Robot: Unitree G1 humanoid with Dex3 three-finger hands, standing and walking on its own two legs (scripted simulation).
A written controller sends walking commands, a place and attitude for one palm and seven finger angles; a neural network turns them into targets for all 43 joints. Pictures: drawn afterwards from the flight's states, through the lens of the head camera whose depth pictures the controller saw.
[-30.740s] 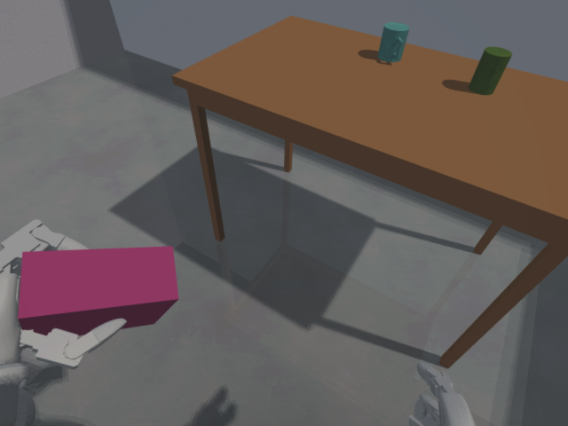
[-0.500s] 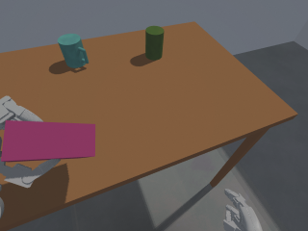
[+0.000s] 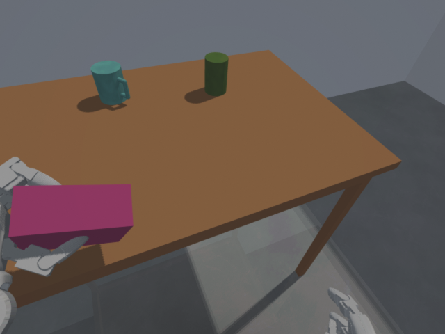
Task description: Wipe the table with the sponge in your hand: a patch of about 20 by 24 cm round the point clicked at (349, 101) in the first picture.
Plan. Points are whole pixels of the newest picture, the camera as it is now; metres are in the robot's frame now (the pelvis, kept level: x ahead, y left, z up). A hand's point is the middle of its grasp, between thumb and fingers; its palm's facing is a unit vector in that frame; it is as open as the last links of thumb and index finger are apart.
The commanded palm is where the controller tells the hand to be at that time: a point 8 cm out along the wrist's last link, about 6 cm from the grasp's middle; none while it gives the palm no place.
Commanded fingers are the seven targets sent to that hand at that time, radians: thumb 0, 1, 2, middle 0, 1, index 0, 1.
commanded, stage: come to a stop and stand still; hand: left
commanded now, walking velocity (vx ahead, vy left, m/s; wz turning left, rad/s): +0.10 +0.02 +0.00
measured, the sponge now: (93, 217) +0.24 +0.21 +0.14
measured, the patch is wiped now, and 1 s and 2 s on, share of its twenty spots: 0.00 0.00 0.00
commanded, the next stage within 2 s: look again from close up in 1.10 s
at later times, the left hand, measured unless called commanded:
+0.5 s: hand (15, 167) +0.24 +0.27 +0.23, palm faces +0.48 -0.79 -0.39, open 9.8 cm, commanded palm +0.16 +0.28 +0.18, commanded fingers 0.00 0.10 1.30 -1.20 -1.60 -1.20 -1.60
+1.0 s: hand (64, 167) +0.29 +0.25 +0.19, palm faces +0.30 -0.86 -0.41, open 9.8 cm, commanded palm +0.23 +0.30 +0.18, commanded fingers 0.00 0.10 1.30 -1.20 -1.60 -1.20 -1.60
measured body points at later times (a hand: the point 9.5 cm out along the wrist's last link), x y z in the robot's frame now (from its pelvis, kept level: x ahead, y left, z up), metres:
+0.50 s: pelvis -0.01 +0.01 +0.00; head +0.01 +0.00 +0.45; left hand +0.21 +0.31 +0.25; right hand +0.17 -0.21 -0.08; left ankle +0.05 +0.08 -0.74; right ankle +0.05 -0.07 -0.74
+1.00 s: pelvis +0.06 +0.03 +0.00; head +0.07 +0.04 +0.45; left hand +0.27 +0.30 +0.21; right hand +0.24 -0.20 -0.06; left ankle +0.05 +0.08 -0.74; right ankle +0.05 -0.07 -0.74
